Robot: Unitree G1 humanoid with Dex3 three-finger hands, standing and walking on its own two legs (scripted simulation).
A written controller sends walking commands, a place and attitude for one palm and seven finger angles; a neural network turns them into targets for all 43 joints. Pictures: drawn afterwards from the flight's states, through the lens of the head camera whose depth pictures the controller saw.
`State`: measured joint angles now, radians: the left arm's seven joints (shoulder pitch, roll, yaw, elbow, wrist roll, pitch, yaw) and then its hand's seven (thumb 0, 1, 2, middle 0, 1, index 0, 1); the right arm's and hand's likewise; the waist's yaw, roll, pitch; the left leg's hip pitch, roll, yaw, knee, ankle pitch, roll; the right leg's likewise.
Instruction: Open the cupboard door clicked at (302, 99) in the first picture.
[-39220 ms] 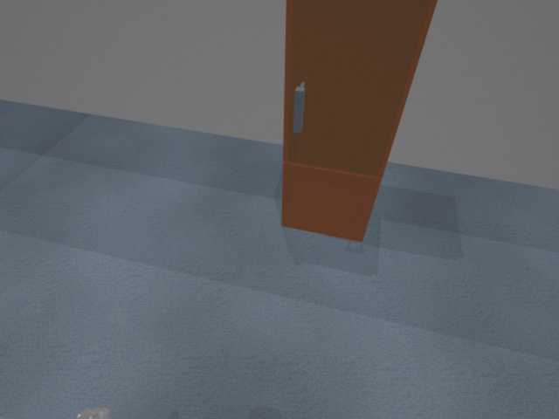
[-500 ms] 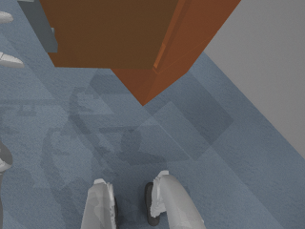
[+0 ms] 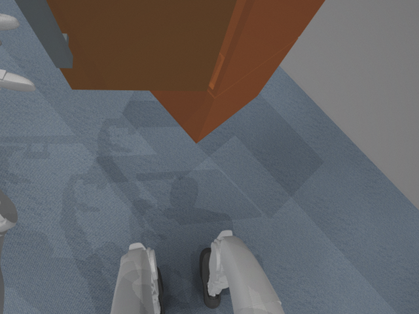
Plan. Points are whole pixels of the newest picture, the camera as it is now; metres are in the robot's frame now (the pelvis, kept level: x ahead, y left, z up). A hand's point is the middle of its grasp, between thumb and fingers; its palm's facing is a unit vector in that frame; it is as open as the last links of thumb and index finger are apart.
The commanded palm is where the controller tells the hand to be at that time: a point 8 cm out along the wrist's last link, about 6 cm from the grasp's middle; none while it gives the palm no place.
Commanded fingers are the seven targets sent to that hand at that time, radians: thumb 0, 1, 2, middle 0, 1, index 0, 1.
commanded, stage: slide the fingers in behind the handle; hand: left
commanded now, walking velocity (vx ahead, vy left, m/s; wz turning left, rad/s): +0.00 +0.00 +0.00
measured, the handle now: (49, 19) +0.59 +0.22 +0.04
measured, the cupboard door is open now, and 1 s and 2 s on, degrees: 54 54 53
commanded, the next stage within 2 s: close the thumb around the handle in 1.52 s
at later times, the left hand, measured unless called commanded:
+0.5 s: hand (24, 41) +0.54 +0.24 +0.05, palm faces +0.01 -1.00 -0.03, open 13.9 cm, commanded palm +0.53 +0.26 +0.04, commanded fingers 0.00 -0.50 0.30 -0.30 -1.20 -0.30 -1.20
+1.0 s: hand (51, 42) +0.55 +0.21 +0.05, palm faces +0.00 -1.00 -0.02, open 13.9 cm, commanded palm +0.53 +0.23 +0.04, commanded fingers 0.00 -0.50 0.30 -0.30 -1.20 -0.30 -1.20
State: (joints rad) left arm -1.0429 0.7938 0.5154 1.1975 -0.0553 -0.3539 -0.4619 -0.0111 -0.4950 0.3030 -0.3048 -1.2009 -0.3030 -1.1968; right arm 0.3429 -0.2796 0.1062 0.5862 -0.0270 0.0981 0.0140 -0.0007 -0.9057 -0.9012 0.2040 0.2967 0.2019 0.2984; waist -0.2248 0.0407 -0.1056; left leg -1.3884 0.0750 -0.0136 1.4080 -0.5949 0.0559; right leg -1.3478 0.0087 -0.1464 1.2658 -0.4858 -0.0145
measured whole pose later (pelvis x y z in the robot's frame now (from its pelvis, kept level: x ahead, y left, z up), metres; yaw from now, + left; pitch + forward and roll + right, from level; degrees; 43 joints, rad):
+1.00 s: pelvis +0.01 +0.00 +0.01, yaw +1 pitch +31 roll -6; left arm -1.00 0.59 0.43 1.16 -0.05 -0.42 -0.29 -0.01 -0.50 0.30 -0.30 -1.20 -0.30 -1.20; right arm 0.34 -0.26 0.07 0.61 -0.04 0.09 0.04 0.00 -0.91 -0.90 0.20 0.30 0.20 0.30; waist -0.22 0.05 -0.13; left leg -1.33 0.07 0.00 1.37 -0.59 0.05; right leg -1.30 0.00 -0.13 1.24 -0.49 -0.01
